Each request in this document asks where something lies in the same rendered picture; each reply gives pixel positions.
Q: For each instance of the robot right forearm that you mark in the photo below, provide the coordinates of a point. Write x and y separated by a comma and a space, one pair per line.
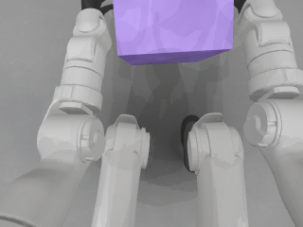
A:
269, 52

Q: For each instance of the robot left hand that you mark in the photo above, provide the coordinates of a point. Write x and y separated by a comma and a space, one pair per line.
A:
95, 4

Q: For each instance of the robot left upper arm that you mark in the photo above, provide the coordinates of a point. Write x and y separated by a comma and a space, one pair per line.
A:
42, 197

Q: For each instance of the robot left forearm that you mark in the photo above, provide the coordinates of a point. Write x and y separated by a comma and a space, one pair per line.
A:
84, 66

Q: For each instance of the robot right upper arm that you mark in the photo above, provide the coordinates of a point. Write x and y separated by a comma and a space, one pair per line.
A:
275, 127

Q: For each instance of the carton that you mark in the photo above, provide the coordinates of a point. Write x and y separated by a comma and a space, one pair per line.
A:
172, 31

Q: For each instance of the robot right hand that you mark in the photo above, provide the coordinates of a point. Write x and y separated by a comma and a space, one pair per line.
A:
239, 4

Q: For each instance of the robot right thigh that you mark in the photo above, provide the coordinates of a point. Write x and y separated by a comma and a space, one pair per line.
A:
220, 177

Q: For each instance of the left robot shin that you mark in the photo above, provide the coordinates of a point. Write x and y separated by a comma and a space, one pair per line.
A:
110, 135

